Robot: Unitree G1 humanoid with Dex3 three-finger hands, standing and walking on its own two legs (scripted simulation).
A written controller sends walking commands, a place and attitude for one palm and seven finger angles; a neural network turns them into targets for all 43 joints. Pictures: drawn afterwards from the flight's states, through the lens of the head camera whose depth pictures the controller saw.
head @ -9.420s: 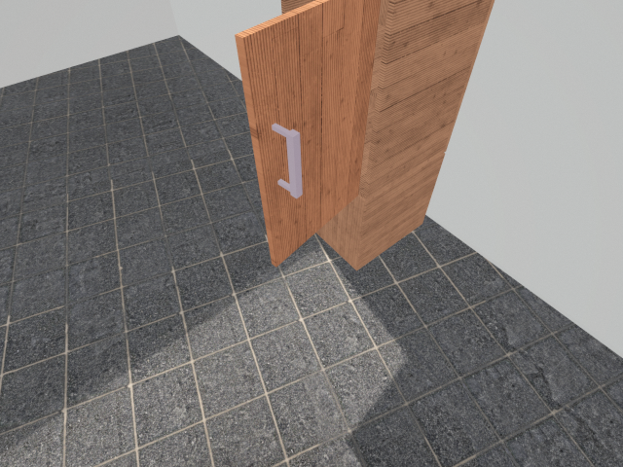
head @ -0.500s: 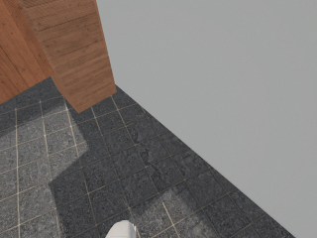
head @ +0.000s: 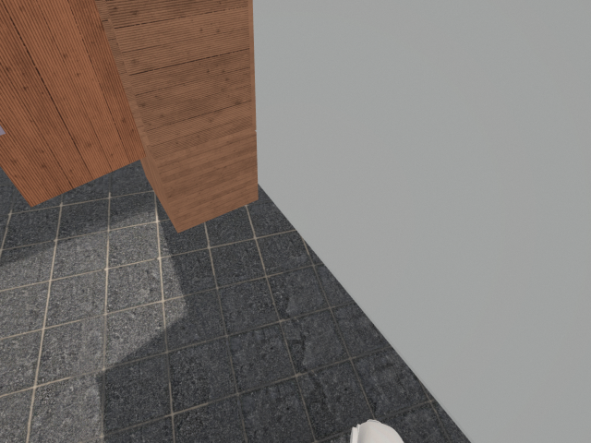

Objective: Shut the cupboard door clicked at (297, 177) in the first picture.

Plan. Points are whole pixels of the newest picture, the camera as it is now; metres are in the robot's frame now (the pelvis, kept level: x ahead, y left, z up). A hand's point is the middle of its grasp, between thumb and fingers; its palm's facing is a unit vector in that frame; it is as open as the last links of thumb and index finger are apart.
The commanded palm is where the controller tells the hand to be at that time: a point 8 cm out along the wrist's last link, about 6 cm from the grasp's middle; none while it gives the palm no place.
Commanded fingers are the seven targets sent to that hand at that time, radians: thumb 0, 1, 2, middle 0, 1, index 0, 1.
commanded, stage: walk to a spot facing it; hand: left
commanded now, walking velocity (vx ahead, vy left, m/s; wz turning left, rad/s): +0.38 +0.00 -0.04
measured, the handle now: out of the picture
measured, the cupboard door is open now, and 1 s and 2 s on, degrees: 100 100 100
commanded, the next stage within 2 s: turn to face it in 0.56 s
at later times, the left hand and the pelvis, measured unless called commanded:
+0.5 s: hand (242, 341) +0.31 +0.11 -0.16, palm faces +0.06 -0.98 -0.19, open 7.1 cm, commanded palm none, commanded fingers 0.00 0.90 0.90 -0.20 -0.30 -0.20 -0.30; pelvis +0.22 -0.07 +0.00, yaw +3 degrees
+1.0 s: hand (197, 299) +0.39 +0.22 -0.18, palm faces +0.31 -0.93 -0.18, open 7.4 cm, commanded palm none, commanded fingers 0.00 0.90 0.90 -0.20 -0.30 -0.20 -0.30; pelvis +0.37 +0.01 +0.00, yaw +16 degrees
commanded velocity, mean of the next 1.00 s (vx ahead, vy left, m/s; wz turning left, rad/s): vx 0.19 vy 0.00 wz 0.39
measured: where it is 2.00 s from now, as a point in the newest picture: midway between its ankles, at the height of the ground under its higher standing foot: (301, 369)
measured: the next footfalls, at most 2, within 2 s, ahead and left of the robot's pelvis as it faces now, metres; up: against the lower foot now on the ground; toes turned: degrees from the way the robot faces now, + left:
right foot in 0.30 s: +0.26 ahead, -0.17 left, +0.00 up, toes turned -9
left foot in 0.76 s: +0.45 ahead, +0.09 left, +0.00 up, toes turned +15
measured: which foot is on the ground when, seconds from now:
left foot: down 0.00-0.30, up 0.32-0.74, down 0.76-1.00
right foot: up 0.00-0.28, down 0.30-0.74, up 0.76-1.00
